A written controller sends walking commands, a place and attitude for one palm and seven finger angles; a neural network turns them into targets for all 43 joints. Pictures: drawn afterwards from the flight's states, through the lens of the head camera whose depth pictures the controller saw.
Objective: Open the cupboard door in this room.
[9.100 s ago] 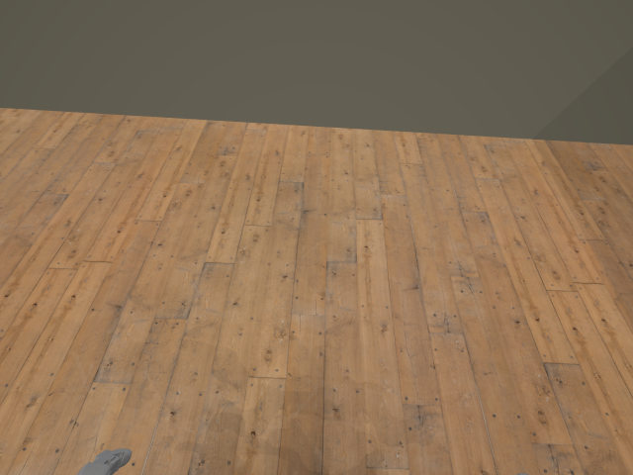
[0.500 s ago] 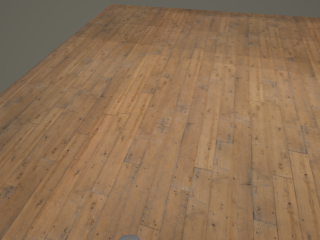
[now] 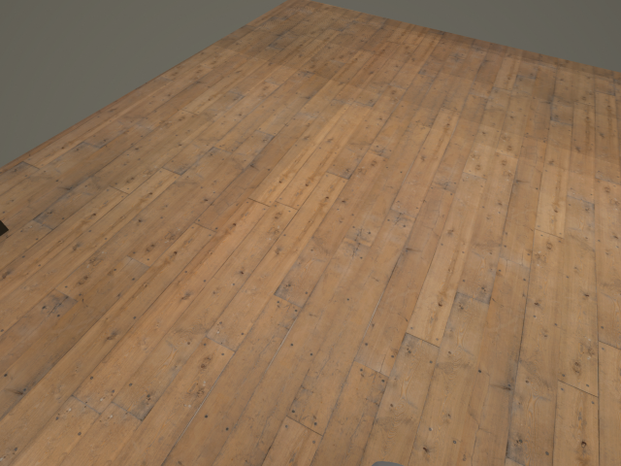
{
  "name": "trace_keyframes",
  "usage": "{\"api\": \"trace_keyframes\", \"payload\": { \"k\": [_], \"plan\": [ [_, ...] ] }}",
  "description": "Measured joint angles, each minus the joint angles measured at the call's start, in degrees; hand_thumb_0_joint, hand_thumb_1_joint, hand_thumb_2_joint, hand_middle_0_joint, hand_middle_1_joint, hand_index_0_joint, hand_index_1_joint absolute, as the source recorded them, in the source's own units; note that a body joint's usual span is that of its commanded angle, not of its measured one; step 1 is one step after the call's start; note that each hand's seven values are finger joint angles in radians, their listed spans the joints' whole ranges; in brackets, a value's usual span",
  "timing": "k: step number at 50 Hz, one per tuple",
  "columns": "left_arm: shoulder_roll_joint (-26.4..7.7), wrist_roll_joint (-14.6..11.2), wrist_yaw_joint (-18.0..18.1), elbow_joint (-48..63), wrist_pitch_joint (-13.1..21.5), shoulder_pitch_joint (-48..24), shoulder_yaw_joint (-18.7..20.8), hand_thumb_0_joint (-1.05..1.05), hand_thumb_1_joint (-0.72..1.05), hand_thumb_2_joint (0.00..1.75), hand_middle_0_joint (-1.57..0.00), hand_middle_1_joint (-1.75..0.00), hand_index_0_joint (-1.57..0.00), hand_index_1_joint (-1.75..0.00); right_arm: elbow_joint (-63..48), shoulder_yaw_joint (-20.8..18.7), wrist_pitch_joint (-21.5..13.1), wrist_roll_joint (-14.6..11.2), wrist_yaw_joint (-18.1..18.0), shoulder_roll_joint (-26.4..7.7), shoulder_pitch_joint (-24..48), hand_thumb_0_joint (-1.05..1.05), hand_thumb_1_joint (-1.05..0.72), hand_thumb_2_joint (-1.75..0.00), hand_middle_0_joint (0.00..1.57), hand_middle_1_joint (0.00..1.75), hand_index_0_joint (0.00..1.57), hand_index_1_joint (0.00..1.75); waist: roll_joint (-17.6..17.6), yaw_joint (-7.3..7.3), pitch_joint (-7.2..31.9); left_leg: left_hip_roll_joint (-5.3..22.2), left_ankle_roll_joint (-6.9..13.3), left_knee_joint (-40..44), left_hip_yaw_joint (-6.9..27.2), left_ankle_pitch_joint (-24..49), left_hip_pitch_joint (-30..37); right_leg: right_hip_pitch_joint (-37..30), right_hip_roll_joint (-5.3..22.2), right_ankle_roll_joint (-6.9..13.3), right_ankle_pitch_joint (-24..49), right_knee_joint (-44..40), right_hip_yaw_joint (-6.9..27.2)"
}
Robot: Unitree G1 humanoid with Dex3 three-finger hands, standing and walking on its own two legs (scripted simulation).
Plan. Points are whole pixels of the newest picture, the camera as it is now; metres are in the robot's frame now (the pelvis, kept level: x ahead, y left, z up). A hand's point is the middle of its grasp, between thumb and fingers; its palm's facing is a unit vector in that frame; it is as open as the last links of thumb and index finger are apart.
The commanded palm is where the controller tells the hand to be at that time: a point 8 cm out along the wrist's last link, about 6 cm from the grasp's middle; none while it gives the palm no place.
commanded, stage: turn or walk to find it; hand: left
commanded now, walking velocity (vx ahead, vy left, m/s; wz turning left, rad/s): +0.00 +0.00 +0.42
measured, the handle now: out of the picture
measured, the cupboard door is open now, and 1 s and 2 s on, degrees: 0 0 0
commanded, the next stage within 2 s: stand and wait in 1.12 s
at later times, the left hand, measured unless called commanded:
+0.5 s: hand out of the picture -0.03 +0.15 -0.15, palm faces +0.27 -0.93 -0.26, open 7.3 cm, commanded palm none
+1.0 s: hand out of the picture -0.12 +0.21 -0.17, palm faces +0.45 -0.86 -0.24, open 7.4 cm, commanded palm none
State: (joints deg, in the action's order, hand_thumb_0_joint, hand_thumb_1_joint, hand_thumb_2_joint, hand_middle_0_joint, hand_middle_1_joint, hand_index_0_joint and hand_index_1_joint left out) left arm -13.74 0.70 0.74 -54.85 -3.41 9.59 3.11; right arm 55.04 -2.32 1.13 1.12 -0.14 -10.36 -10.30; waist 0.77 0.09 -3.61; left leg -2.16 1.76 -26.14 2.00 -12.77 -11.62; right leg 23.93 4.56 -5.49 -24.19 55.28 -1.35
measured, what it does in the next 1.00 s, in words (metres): steps on the spot, turning left: right foot, then left foot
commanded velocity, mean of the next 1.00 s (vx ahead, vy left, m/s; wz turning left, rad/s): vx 0.00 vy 0.00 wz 0.42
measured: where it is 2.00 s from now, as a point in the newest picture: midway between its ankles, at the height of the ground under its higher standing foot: outside the picture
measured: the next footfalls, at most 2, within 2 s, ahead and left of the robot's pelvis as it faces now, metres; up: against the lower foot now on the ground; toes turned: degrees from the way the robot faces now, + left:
right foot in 0.14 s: +0.04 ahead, -0.13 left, +0.00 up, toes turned +0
left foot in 0.66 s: -0.08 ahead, +0.09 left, +0.00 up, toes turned +23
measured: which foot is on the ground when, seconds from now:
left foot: down 0.00-0.14, up 0.16-0.64, down 0.66-1.00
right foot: up 0.00-0.12, down 0.14-0.66, up 0.68-1.00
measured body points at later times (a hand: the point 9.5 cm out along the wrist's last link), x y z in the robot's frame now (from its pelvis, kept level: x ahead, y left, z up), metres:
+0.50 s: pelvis -0.04 -0.05 +0.00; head -0.02 -0.07 +0.45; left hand -0.04 +0.19 -0.13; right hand +0.03 -0.30 -0.16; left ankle -0.12 +0.10 -0.66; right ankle +0.00 -0.13 -0.74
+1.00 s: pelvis -0.09 -0.01 +0.00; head -0.08 +0.01 +0.45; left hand -0.14 +0.25 -0.15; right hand +0.08 -0.20 -0.14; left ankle -0.12 +0.08 -0.74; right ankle -0.04 -0.15 -0.68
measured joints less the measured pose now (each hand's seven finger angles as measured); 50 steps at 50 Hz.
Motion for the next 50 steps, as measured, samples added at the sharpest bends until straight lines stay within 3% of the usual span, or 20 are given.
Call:
{"api": "trace_keyframes", "payload": {
  "k": [4, 6, 7, 9, 11, 14, 18, 25, 30, 32, 33, 35, 37, 41, 46, 50],
  "plan": [
    [1.1, -0.3, 0.1, 1.5, 0.6, -2.0, -0.4, 0.0, 0.91, 0.9, -0.2, -0.3, -0.2, -0.3, 0.4, -0.7, 0.7, 0.3, 0.1, -0.7, -1.7, 0.0, -0.91, -0.89, 0.21, 0.3, 0.21, 0.3, -1.5, 1.46, -0.2, -0.3, -1.1, -1.6, 1.8, 0.3, -2.2, -3.9, -1.5, 0.6, -0.3, -10.1, -0.3],
    [1.6, -0.4, 0.0, 2.3, 1.3, -2.4, -0.7, 0.0, 0.91, 0.9, -0.2, -0.3, -0.2, -0.3, 0.7, -1.1, 1.1, 0.2, 0.2, -1.2, -2.7, 0.0, -0.91, -0.89, 0.2, 0.3, 0.21, 0.3, -2.2, 1.86, -0.1, -0.6, -1.9, -3.4, 2.6, 0.0, -4.0, -7.1, -2.2, 1.0, 3.9, -17.8, -0.8],
    [1.9, -0.3, 0.0, 2.6, 1.8, -2.4, -0.8, 0.0, 0.91, 0.9, -0.2, -0.3, -0.2, -0.3, 0.8, -1.3, 1.2, 0.0, 0.2, -1.5, -3.2, 0.0, -0.91, -0.89, 0.2, 0.3, 0.21, 0.3, -2.6, 1.89, 0.0, -0.8, -2.5, -4.9, 3.1, -0.4, -5.1, -8.7, -2.5, 2.3, 6.5, -21.7, -1.3],
    [3.1, 0.1, 0.2, 2.8, 2.5, -2.4, -1.2, 0.0, 0.91, 0.9, -0.2, -0.3, -0.2, -0.3, 1.3, -2.0, 1.8, -0.2, 0.2, -2.4, -3.7, 0.0, -0.91, -0.89, 0.2, 0.3, 0.2, 0.3, -4.3, 2.32, -0.6, -0.8, -2.7, -12.4, 3.6, -7.6, -8.2, -8.8, -2.9, 5.9, 7.4, -21.5, -3.0],
    [3.9, 0.2, 0.3, 3.2, 2.6, -1.6, -1.5, 0.0, 0.91, 0.9, -0.2, -0.3, -0.2, -0.3, 1.8, -2.6, 2.7, 0.0, 0.3, -2.9, -4.5, 0.0, -0.91, -0.89, 0.2, 0.3, 0.2, 0.3, -4.4, 2.42, -0.3, -1.4, -2.9, -24.0, 2.8, -12.1, -12.3, -9.4, -1.9, 7.5, 7.3, -22.0, -4.5],
    [4.7, 0.1, 0.4, 2.7, 2.2, -0.1, -1.7, 0.0, 0.9, 0.9, -0.2, -0.3, -0.2, -0.3, 2.5, -3.2, 3.4, 0.3, 0.9, -3.8, -5.3, 0.01, -0.91, -0.89, 0.2, 0.3, 0.2, 0.3, -4.3, 2.29, 0.1, -0.1, -3.7, -37.1, 1.4, -9.6, -16.0, -10.9, -1.0, 7.8, 8.6, -24.9, -6.0],
    [5.1, 0.1, 0.4, 1.8, 2.4, 1.3, -1.9, 0.0, 0.9, 0.9, -0.21, -0.3, -0.2, -0.3, 3.0, -3.4, 3.5, 0.3, 1.1, -4.3, -6.3, 0.0, -0.91, -0.89, 0.2, 0.3, 0.2, 0.3, -4.2, 2.43, 0.4, 2.4, -5.2, -42.9, 1.1, -5.5, -16.7, -11.9, -0.4, 7.9, 9.9, -27.2, -8.6],
    [4.7, 0.6, 0.6, 0.5, 2.8, 3.5, -1.4, 0.0, 0.91, 0.9, -0.21, -0.3, -0.2, -0.3, 4.1, -3.0, 3.9, 0.2, 1.1, -3.9, -5.2, 0.0, -0.91, -0.89, 0.2, 0.3, 0.2, 0.3, -2.7, 0.68, 0.1, 5.0, -6.2, -34.6, -0.2, -8.7, -11.8, -10.9, 1.0, 7.8, 10.5, -27.2, -12.1],
    [2.9, 1.0, 0.4, -0.7, 2.5, 4.4, -0.8, 0.0, 0.91, 0.9, -0.21, -0.3, -0.2, -0.3, 3.1, -2.0, 2.9, -0.4, 0.8, -2.9, -2.1, 0.01, -0.91, -0.89, 0.2, 0.3, 0.2, 0.3, -0.7, -1.08, -0.7, 4.9, -5.5, -19.8, -3.8, -13.0, -6.1, -9.1, 3.1, 6.6, 10.0, -24.5, -14.3],
    [1.9, 0.9, 0.3, -1.3, 2.3, 4.9, -0.4, 0.0, 0.91, 0.9, -0.21, -0.3, -0.2, -0.3, 2.2, -1.6, 2.0, -0.6, 0.7, -2.6, -0.9, 0.01, -0.91, -0.89, 0.2, 0.3, 0.2, 0.3, 0.0, -1.38, -0.8, 4.5, -4.9, -11.8, -5.2, -9.4, -3.0, -8.0, 4.2, 5.7, 9.2, -22.0, -15.2],
    [1.4, 0.6, 0.3, -1.5, 1.9, 5.2, -0.2, 0.0, 0.9, 0.9, -0.21, -0.3, -0.2, -0.3, 1.7, -1.5, 1.4, -0.6, 0.8, -2.5, -0.3, 0.01, -0.91, -0.89, 0.2, 0.3, 0.2, 0.3, 0.4, -1.42, -0.7, 4.1, -3.7, -8.1, -5.5, -6.5, -1.7, -7.1, 4.9, 5.1, 8.3, -19.9, -15.5],
    [0.0, 0.3, 0.3, -2.3, 0.6, 5.5, 0.3, 0.0, 0.91, 0.9, -0.21, -0.3, -0.2, -0.3, 1.1, -1.2, 0.6, -0.4, 0.7, -1.3, 0.9, 0.0, -0.91, -0.89, 0.2, 0.3, 0.2, 0.3, 2.4, -1.9, -0.9, 2.8, -1.0, -8.9, -6.1, -6.6, -1.9, -4.1, 5.0, 3.3, 0.9, -12.8, -11.6],
    [-0.8, 0.4, 0.4, -3.1, -0.9, 5.6, 0.5, 0.0, 0.91, 0.9, -0.2, -0.3, -0.2, -0.3, 0.5, -0.6, 0.2, -0.1, 0.5, -0.5, 1.3, 0.0, -0.91, -0.89, 0.2, 0.3, 0.2, 0.3, 2.6, -1.86, -0.2, 2.7, 0.1, -8.0, -5.7, -6.7, -1.5, -1.2, 3.1, 2.5, -3.1, -4.6, -7.7],
    [-1.1, 0.4, -0.2, -3.3, -1.0, 4.5, 0.6, 0.01, 0.91, 0.9, -0.2, -0.3, -0.2, -0.3, 0.2, 0.2, -0.2, -0.1, -0.2, 0.1, 1.4, 0.0, -0.91, -0.89, 0.2, 0.3, 0.2, 0.3, 1.7, -1.57, 0.3, 2.1, 0.6, -3.0, -4.1, -3.4, 0.2, 2.3, 1.2, 1.3, 0.6, 5.3, -3.4],
    [-0.8, 0.2, -0.2, -2.0, 0.0, 2.7, 0.3, 0.0, 0.91, 0.9, -0.2, -0.3, -0.2, -0.3, 0.2, 0.3, -0.5, -0.3, -0.2, 0.3, 0.9, 0.0, -0.91, -0.89, 0.2, 0.3, 0.2, 0.3, 1.0, -1.27, 0.4, 0.7, 1.2, 0.5, -2.6, -0.6, 0.9, 2.5, 0.7, 0.0, 2.6, 6.0, -0.8],
    [-0.2, 0.1, 0.1, -1.0, -0.1, 0.9, 0.1, 0.0, 0.91, 0.9, -0.2, -0.3, -0.2, -0.3, 0.3, -0.1, -0.4, -0.1, -0.2, 0.3, -0.3, 0.0, -0.91, -0.89, 0.2, 0.3, 0.21, 0.3, 0.3, -0.15, 0.4, -0.2, 1.1, 0.7, -1.4, 0.3, 0.2, 0.7, 0.1, -0.3, 1.1, 1.9, -0.1]
  ]
}}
